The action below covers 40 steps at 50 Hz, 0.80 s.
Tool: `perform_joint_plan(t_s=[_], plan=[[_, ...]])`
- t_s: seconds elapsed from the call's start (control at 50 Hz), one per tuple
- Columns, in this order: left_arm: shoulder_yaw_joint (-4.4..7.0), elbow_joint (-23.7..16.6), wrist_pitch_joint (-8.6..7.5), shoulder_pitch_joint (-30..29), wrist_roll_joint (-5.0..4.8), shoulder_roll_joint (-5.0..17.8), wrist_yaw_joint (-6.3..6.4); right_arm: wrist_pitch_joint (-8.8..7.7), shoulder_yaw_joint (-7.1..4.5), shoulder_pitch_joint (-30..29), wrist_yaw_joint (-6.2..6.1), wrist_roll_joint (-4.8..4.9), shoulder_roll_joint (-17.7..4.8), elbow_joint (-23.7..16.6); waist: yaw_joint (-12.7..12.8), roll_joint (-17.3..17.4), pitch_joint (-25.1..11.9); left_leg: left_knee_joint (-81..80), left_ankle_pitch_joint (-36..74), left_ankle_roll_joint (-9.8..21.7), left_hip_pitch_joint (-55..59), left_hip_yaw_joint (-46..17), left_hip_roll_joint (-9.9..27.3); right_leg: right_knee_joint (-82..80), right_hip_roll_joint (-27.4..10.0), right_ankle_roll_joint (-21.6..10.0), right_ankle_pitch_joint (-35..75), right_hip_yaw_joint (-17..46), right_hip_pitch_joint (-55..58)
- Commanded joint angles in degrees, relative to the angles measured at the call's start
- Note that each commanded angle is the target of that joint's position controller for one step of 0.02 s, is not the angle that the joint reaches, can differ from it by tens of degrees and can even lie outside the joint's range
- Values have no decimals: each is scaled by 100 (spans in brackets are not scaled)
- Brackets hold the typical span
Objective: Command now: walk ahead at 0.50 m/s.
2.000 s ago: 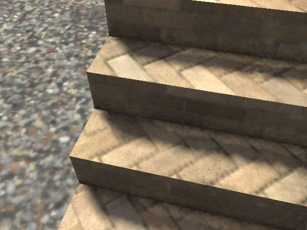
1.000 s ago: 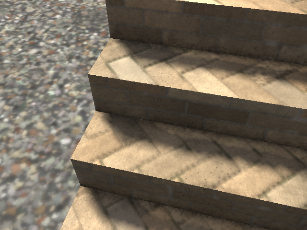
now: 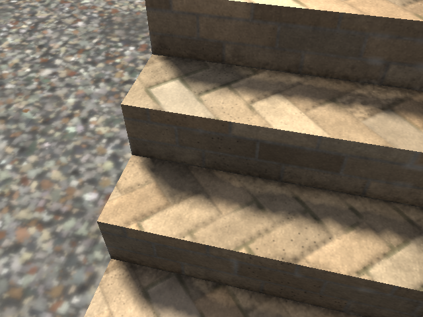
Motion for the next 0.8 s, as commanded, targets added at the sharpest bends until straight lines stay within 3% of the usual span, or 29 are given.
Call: perform_joint_plan(t_s=[0.02,0.8], plan=[[124,-275,-64,-223,-2,664,16,-53,-137,-97,-19,3,-779,-218,-1,-97,-189,349,2805,-302,46,-563,1220,38,-378,-179,1242,320,23],[138,-283,-63,-220,-4,698,16,-47,-127,-59,-10,6,-766,-228,-11,-95,-167,350,2675,-332,-21,-597,1193,17,-381,-187,1244,300,66]])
